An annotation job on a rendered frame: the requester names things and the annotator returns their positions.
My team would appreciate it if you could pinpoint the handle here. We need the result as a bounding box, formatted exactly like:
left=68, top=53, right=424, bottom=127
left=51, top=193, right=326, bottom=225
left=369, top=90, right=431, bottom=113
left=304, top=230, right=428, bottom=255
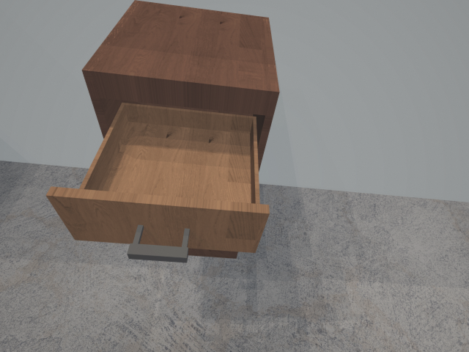
left=127, top=225, right=190, bottom=263

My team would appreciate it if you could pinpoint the drawer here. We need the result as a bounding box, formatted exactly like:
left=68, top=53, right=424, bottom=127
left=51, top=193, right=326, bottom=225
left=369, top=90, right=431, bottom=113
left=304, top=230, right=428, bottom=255
left=46, top=103, right=270, bottom=253

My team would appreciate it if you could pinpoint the cabinet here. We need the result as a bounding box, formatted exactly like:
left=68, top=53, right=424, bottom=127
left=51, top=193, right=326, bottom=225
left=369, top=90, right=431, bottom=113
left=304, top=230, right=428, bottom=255
left=82, top=0, right=279, bottom=259

